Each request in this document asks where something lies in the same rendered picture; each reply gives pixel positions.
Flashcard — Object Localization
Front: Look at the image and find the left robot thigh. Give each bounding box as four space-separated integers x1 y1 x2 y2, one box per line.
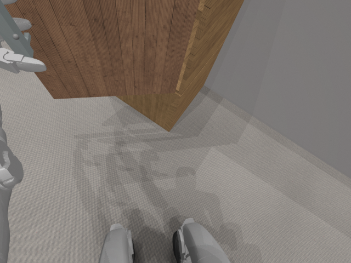
98 228 134 263

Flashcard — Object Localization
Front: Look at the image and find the robot left upper arm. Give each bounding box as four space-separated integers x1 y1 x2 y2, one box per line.
0 140 24 263

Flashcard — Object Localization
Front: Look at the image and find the handle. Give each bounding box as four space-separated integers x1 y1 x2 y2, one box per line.
0 0 34 58

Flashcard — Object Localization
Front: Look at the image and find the cupboard door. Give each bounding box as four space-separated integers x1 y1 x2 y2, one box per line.
4 0 200 99

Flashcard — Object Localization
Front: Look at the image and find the left robot hand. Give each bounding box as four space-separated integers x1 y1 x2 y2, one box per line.
0 0 47 74

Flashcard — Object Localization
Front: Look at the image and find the right robot shin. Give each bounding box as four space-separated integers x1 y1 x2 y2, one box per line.
179 218 194 263

